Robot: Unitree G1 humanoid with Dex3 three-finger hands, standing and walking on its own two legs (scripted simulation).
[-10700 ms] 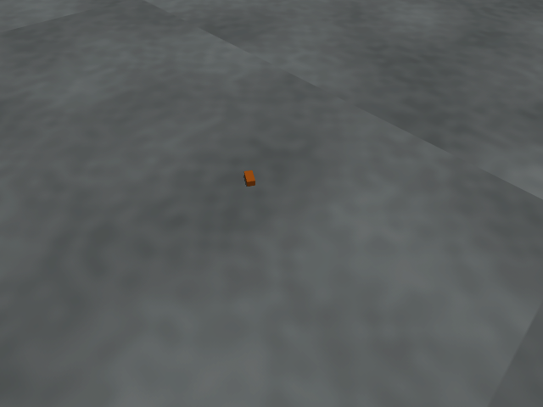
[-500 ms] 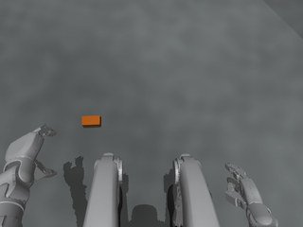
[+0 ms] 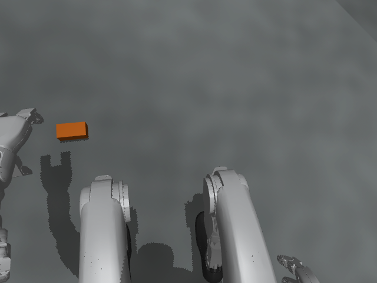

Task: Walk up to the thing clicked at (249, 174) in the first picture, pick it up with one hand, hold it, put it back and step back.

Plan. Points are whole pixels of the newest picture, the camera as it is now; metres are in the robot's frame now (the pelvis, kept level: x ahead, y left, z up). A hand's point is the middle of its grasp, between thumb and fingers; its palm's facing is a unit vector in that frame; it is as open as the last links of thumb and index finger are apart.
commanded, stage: rise first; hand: left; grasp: from above
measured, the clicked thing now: (72, 131) +0.51 +0.29 -0.35
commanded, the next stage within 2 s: none
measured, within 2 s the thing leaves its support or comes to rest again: neither
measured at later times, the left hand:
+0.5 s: hand (33, 142) +0.43 +0.33 -0.20, palm faces -0.45 -0.05 -0.89, open 11.8 cm
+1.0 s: hand (40, 137) +0.45 +0.32 -0.22, palm faces -0.46 -0.08 -0.88, open 11.5 cm
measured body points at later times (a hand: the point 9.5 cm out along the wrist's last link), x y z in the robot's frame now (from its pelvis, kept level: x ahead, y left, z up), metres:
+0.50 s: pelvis +0.01 +0.00 -0.04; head +0.24 +0.07 +0.34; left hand +0.45 +0.33 -0.15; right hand +0.10 -0.27 -0.15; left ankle +0.09 +0.13 -0.33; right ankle +0.11 -0.13 -0.33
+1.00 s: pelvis +0.02 +0.00 -0.05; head +0.26 +0.07 +0.33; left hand +0.47 +0.32 -0.17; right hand +0.09 -0.28 -0.16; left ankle +0.09 +0.13 -0.33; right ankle +0.11 -0.14 -0.33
